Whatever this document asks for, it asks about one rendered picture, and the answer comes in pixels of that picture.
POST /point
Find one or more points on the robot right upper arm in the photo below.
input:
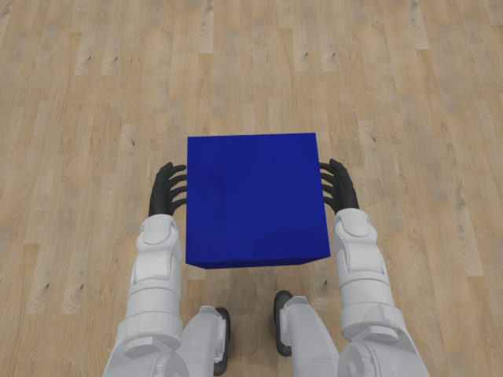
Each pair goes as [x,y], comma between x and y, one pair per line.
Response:
[362,358]

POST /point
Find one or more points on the left robot foot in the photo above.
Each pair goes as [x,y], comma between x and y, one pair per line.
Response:
[220,366]

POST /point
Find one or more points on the left robot hand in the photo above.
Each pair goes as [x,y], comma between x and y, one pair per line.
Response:
[162,195]

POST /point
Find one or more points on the robot left upper arm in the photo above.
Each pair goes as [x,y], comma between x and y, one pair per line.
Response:
[163,363]

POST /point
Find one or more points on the carton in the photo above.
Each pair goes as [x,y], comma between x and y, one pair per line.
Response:
[253,201]

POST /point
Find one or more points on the left robot forearm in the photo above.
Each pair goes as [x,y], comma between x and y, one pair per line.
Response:
[152,320]

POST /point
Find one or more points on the right robot forearm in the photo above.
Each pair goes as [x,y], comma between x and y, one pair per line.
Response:
[368,308]

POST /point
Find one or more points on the robot left thigh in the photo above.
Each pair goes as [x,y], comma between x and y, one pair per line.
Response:
[202,339]

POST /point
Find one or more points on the right robot hand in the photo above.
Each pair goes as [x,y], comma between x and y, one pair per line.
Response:
[342,192]

